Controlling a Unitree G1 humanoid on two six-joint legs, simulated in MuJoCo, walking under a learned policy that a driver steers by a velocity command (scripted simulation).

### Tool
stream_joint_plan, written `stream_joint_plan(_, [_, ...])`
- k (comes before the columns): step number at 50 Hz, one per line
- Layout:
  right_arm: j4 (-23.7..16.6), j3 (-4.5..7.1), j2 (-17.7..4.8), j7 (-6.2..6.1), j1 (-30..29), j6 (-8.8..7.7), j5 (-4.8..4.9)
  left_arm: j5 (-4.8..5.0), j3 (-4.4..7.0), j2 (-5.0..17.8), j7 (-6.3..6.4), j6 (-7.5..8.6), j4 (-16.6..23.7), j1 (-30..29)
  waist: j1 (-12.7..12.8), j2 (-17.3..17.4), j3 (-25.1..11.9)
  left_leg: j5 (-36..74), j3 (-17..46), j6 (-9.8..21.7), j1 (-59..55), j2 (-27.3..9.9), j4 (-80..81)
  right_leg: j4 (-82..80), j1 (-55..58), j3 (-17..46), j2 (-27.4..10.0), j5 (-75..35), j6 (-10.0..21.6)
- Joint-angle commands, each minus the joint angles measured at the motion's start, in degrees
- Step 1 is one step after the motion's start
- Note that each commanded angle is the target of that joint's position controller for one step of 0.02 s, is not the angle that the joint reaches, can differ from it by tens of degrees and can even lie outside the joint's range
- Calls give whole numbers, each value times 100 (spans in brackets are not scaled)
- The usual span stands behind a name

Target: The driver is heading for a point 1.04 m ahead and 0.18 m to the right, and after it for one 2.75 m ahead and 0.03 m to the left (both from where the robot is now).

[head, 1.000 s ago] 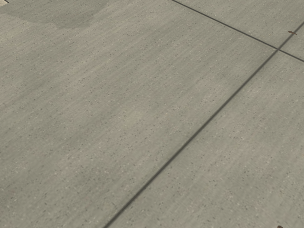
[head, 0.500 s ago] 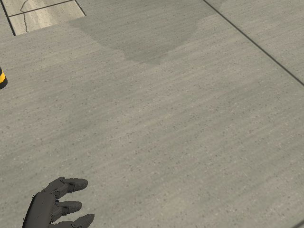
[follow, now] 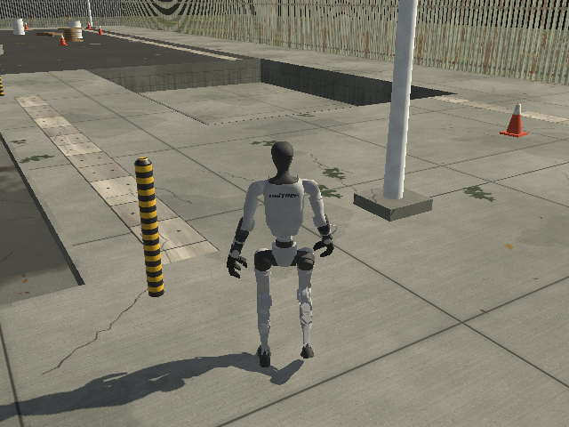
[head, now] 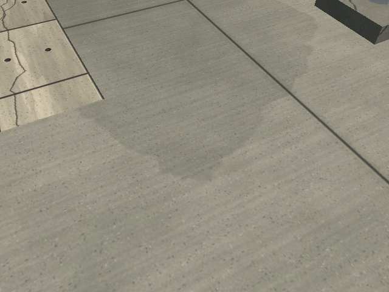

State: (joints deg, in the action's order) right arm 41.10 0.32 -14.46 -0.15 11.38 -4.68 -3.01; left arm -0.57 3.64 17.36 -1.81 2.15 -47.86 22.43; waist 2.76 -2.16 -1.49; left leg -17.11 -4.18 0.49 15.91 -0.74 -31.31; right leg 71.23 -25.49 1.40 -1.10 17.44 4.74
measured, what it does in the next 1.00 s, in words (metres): walks ahead: right foot, then left foot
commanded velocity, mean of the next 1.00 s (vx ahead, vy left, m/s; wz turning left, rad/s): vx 0.96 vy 0.00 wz -0.22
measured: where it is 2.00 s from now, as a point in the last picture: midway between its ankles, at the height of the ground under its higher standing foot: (261, 146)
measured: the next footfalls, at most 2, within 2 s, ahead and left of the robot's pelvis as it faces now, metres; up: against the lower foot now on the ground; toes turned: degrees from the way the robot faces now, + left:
right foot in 0.28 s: +0.44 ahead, -0.11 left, +0.00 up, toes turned -20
left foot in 0.74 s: +0.91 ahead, -0.15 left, +0.00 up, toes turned -20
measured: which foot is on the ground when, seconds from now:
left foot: down 0.00-0.28, up 0.30-0.72, down 0.74-1.00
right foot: up 0.00-0.26, down 0.28-0.72, up 0.74-1.00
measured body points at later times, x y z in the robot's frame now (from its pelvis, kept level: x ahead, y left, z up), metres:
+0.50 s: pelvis +0.45 -0.09 +0.00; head +0.47 -0.09 +0.45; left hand +0.58 +0.17 -0.13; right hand +0.53 -0.38 -0.07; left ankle +0.60 +0.05 -0.66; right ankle +0.40 -0.09 -0.73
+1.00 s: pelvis +0.92 -0.20 +0.01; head +0.95 -0.20 +0.46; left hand +1.21 -0.04 -0.05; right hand +0.80 -0.46 -0.11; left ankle +0.88 -0.14 -0.73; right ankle +1.04 -0.40 -0.67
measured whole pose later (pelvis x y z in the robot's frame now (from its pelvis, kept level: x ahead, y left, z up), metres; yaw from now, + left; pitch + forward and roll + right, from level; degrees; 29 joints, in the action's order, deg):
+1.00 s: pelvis +0.92 -0.20 +0.01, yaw -10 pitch +1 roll +0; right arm 50.4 3.4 -16.9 0.8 29.6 -2.4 0.7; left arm -2.7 -2.3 14.8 -0.8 4.7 -33.6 0.6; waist -4.6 -0.9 3.1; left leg -13.9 8.1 7.9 5.7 10.3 -20.2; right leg 48.5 -39.1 6.0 -3.7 9.4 -2.1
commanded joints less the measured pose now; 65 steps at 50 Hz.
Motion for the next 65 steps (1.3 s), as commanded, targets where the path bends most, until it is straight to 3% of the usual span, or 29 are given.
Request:
stream_joint_plan(1, [51, 237, -547, -6, 629, -192, 157, -101, -4, 75, -117, -141, 656, -537, -299, 814, 524, 546, 1537, 604, -1242, -1614, 2063, 144, -2132, 246, -622, -208, -63])
stream_joint_plan(9, [456, 300, -847, -57, 757, -325, 190, -89, -195, 65, -418, -166, 1416, -2172, -135, 369, 815, 4680, -1093, 187, -1029, -949, 2402, -2594, -690, -1111, -8, -2030, 340])
stream_joint_plan(11, [436, 405, -1289, -128, 942, -220, 171, -69, -131, 305, -372, -159, 1275, -1663, 200, 680, 317, 7181, -1106, 89, -1606, -1126, 1303, -2744, 116, -1360, 450, -1624, 512])
stream_joint_plan(13, [256, 502, -1621, -182, 560, -10, 106, -84, 90, 775, -247, -140, 765, 214, 1187, 810, -656, 7783, -917, 170, -1286, -1358, -1237, -2858, 2137, -1031, 706, -1060, 824])
stream_joint_plan(14, [230, 495, -1544, -136, 513, 45, 59, -79, 262, 1059, -104, -149, 425, 1085, 1457, 409, -1000, 5667, -907, 126, -316, -1043, -3243, -3222, 3554, -580, 691, -757, 998])
stream_joint_plan(15, [94, 294, -724, -11, 471, 6, -21, 49, 403, 1500, 38, -236, 431, 595, 857, -1023, -470, -579, -806, -40, 1481, 91, -5628, -3396, 3947, 783, -81, -815, 1199])
stream_joint_plan(16, [-631, 221, -786, -3, 974, -103, 144, -137, 507, 2160, 43, -296, 804, 216, 293, -1486, -1754, -1286, 413, -206, 3342, 406, -6952, -4539, 5528, 4014, -1315, -236, 2453])
stream_joint_plan(17, [-684, 202, -1085, -6, 349, -247, 61, -82, 499, 1842, 117, -320, 918, 268, 594, -211, -1559, -646, 971, -146, 3705, 52, -6514, -5469, 5142, 4601, -1423, 735, 2275])
stream_joint_plan(20, [-611, 110, -967, -24, 202, -159, -87, -46, 303, 1229, 225, -89, 735, -253, -273, 753, 195, -416, 962, -247, 2722, -532, -4806, -5728, 2237, 3236, -791, -421, 1723])
stream_joint_plan(22, [-554, 75, -848, 5, 402, 113, -140, -13, 168, 926, 207, 71, 693, -384, -614, 762, 413, -638, 838, -394, 2104, -745, -3976, -5908, 1108, 2478, -481, -780, 1636])
stream_joint_plan(26, [-910, -125, -356, 191, -728, 127, 43, 39, 122, 764, 82, 361, 521, -239, -251, 372, 794, 1689, 296, -192, 1465, -847, -1556, -6477, 452, 1078, 89, -1796, 1117])
stream_joint_plan(32, [-822, 12, -596, 252, -1235, 64, 218, -16, 121, 1009, 115, 496, 133, 310, 106, 120, 688, 2682, -146, 548, 1418, -234, 43, -6618, 2869, 191, -522, -4673, 444])
stream_joint_plan(34, [-640, 145, -859, 240, -754, 77, 208, -167, 156, 1218, 251, 401, 99, 289, -204, -228, 155, 1752, -339, 699, 932, 352, -74, -5639, 3567, -117, -695, -6931, 230])
stream_joint_plan(36, [19, 347, -1164, 171, 1363, 144, 237, -368, 182, 1304, 361, 217, 217, -210, -1290, -380, -780, 997, -376, 908, -818, 689, -142, -2998, 3330, -460, -755, -7900, 75])
stream_joint_plan(37, [291, 505, -1475, 93, 2492, 203, 194, -363, 129, 1156, 379, 210, 341, -475, -1845, -87, -1137, 113, 325, 1185, -2223, 262, -345, -758, 2026, -602, -463, -6578, 39])
stream_joint_plan(38, [353, 673, -2082, 85, 2263, 243, 66, -124, -93, 235, 189, 306, 656, 150, -889, 2086, -1301, -1072, 3735, 2328, -3931, -1269, 206, 1766, -1042, -412, 706, -294, -434])
stream_joint_plan(39, [221, 644, -1661, 157, 1780, 285, 211, -193, -147, 525, 192, 450, 804, -295, -1024, 1457, -1553, -1408, 5637, 2458, -3964, -1491, 1502, 2045, -1884, 317, 791, 520, -328])
stream_joint_plan(41, [263, 587, -1266, 154, 1393, 244, 239, -202, -230, 673, 181, 568, 1021, -1042, -750, -16, -397, -692, 4314, 2054, -2420, -1251, 1690, 1015, -1776, 548, 49, -192, -260])
stream_joint_plan(43, [437, 455, -939, 77, 1340, 193, 242, -359, -297, 536, 142, 416, 1216, -1232, -306, -141, 235, 3, 3434, 1770, -1049, -689, 1851, 249, -1303, 464, -180, -23, -397])
stream_joint_plan(46, [403, 496, -1210, 94, 1273, 54, 288, -349, -405, 403, 125, 187, 1411, -1366, -41, 35, 668, 3049, 2689, 1794, 27, -357, 1904, -932, -913, 68, -209, 183, -701])
stream_joint_plan(49, [423, 564, -1265, 102, 1231, 106, 344, -219, -527, 143, 84, 211, 1719, -2052, -219, 301, 549, 4861, 1902, 1201, 571, 287, 1541, -2681, -26, -393, 197, -1357, -746])
stream_joint_plan(50, [250, 524, -945, -30, 1297, 64, 650, -10, -432, 142, 151, 469, 1904, -2674, -572, 97, 409, 3870, 2251, 972, 646, 380, 1476, -3512, 170, -63, 590, -1675, -778])
stream_joint_plan(55, [316, 634, -1110, -253, 1275, 297, 541, 100, -88, 591, 309, 588, 1988, -2373, -313, 864, -362, 3013, 2758, 138, -119, 622, -12, -4989, 1770, 364, 780, -3194, -670])
stream_joint_plan(56, [134, 631, -1051, -258, 932, 329, 540, 39, -22, 636, 342, 568, 1803, -1559, 159, 906, -823, 2941, 2563, -97, -1, 838, -1056, -5169, 2676, 413, 516, -3723, -571])
stream_joint_plan(57, [-75, 483, -541, -245, 1036, 381, 370, -31, -4, 747, 366, 490, 1546, -490, 389, 403, -1787, 131, 2106, -305, 694, 1034, -2904, -4326, 4267, 1288, -790, -5019, -139])
stream_joint_plan(58, [-156, 306, -77, -189, 2257, 398, 337, -270, -96, 782, 323, 393, 1624, -327, -152, -1137, -2743, -3173, 1984, -398, 1717, 1388, -4681, -3726, 5422, 3216, -2629, -7541, 855])
stream_joint_plan(59, [-76, 363, -744, -107, 2833, 466, 392, -120, -25, 720, 259, 266, 1608, -457, -264, -1229, -3192, -2765, 1918, -575, 1920, 720, -5858, -3696, 5300, 3805, -3153, -6706, 1455])
stream_joint_plan(61, [-362, 513, -1237, -174, 1513, 614, 516, 6, -54, 281, 388, 101, 1812, -1560, -226, -299, -1765, -1162, 1150, -636, 2642, 3, -5717, -4818, 3592, 2942, -2198, -2179, 1214])
stream_joint_plan(65, [-808, 482, -720, -242, 800, 781, 443, -86, -16, 339, 374, 75, 1444, -2017, -519, -220, -60, -804, 756, -614, 1856, -345, -4143, -5490, 983, 766, -1245, -3134, 781])
Velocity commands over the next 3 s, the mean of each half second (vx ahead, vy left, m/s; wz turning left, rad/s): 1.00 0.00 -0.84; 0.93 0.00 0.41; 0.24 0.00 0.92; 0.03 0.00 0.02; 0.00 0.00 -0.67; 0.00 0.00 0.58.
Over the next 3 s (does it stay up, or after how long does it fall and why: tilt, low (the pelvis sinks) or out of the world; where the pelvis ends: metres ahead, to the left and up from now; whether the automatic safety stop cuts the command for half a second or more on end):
stays up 1.25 -0.27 0.01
